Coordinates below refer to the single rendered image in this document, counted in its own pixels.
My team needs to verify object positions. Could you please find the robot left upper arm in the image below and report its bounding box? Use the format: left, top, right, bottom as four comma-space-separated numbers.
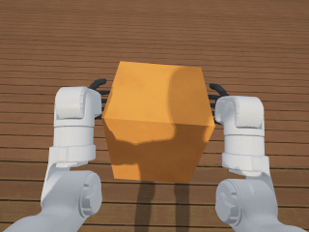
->
3, 170, 102, 232

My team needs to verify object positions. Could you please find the carton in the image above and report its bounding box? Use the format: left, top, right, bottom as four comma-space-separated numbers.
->
101, 61, 215, 184

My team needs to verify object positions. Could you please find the right robot forearm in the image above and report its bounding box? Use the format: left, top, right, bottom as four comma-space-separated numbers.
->
214, 96, 278, 214

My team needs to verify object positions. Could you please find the robot right upper arm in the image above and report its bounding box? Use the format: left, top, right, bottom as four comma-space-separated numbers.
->
215, 179, 307, 232

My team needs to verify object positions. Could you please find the robot left hand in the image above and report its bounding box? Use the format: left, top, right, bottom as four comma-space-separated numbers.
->
89, 78, 110, 120

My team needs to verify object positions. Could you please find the left robot forearm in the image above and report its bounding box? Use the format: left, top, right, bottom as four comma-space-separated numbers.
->
41, 86, 102, 206

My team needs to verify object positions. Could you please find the robot right hand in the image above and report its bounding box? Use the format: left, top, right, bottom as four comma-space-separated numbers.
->
208, 83, 230, 125

